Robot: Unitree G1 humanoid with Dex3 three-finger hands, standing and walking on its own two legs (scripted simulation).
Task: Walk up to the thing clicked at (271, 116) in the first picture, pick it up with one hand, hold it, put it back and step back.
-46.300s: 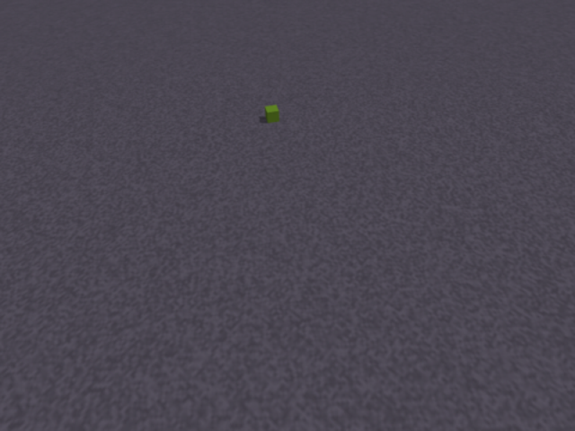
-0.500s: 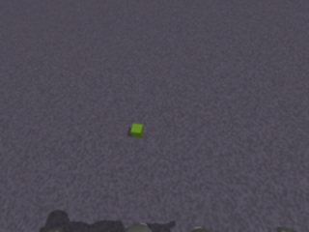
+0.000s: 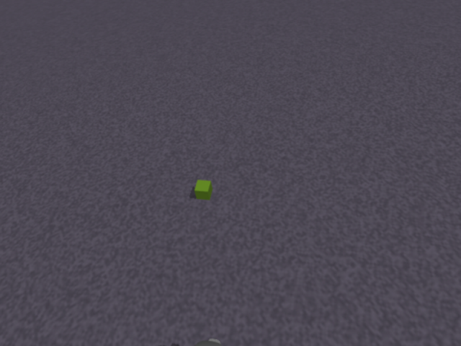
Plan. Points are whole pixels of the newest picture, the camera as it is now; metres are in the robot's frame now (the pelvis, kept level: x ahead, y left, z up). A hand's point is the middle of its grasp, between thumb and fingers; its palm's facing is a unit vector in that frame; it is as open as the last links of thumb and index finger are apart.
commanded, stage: step back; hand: left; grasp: from above
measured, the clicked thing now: (203, 189) +1.00 +0.26 -0.73
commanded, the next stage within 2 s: stand in 0.88 s
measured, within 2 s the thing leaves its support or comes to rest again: neither
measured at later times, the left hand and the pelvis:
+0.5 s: hand out of the picture +0.08 +0.28 -0.14, palm faces +0.04 -0.92 -0.40, open 7.4 cm; pelvis +0.01 +0.00 +0.00, yaw +4 degrees
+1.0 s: hand out of the picture +0.13 +0.29 -0.14, palm faces +0.05 -0.94 -0.34, open 7.4 cm; pelvis +0.05 +0.03 +0.01, yaw +4 degrees
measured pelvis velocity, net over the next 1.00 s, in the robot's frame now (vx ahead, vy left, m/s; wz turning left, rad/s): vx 0.05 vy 0.03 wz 0.07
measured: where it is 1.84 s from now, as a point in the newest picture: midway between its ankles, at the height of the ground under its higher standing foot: outside the picture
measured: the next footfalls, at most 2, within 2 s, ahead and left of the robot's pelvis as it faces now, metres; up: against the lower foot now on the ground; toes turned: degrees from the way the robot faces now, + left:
left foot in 0.20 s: +0.07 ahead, +0.16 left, +0.00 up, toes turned +5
right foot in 0.46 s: +0.11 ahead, -0.10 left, +0.00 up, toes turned +3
